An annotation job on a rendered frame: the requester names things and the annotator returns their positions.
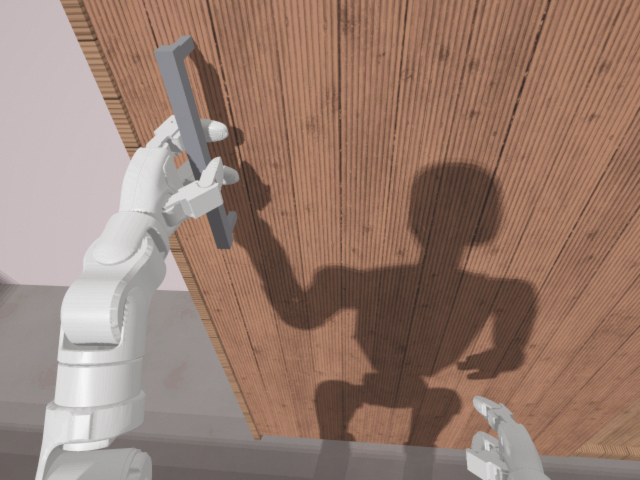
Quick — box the robot left upper arm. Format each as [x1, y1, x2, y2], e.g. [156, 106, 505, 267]
[44, 448, 152, 480]

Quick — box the robot left hand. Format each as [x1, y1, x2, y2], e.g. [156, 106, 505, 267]
[119, 115, 239, 238]

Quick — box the handle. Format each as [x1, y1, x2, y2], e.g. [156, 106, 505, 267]
[154, 36, 238, 249]

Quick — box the robot right hand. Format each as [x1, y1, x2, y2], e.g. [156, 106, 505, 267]
[466, 396, 544, 480]

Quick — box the left robot forearm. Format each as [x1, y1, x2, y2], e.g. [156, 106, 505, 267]
[35, 211, 170, 480]

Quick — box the wardrobe door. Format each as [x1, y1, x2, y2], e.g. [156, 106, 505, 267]
[82, 0, 640, 457]
[584, 397, 640, 447]

